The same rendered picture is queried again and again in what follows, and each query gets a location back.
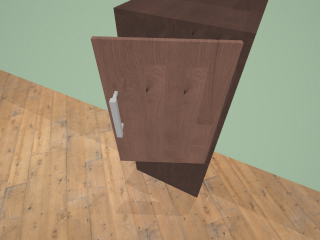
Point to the cupboard door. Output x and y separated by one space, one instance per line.
171 92

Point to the handle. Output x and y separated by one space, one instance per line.
116 115

